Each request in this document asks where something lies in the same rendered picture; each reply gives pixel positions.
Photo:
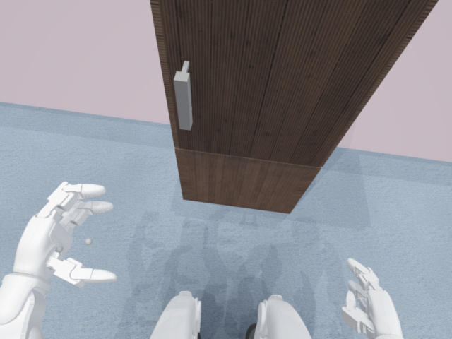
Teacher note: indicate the right robot thigh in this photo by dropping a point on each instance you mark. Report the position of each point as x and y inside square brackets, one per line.
[277, 319]

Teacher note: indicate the robot thigh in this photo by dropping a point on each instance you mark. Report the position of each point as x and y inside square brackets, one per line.
[277, 319]
[180, 319]

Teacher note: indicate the cupboard door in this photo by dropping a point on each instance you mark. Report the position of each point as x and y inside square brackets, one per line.
[279, 80]

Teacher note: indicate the handle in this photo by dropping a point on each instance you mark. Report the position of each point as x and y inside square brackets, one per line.
[183, 97]

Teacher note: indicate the left robot hand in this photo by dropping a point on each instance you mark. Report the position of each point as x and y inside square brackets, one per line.
[36, 253]

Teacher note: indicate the right robot hand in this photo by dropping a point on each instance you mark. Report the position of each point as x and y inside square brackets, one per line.
[378, 315]

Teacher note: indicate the left robot thigh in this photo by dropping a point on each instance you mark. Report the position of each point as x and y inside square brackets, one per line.
[180, 319]

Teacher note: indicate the robot left forearm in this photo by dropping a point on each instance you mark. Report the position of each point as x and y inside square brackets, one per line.
[22, 306]

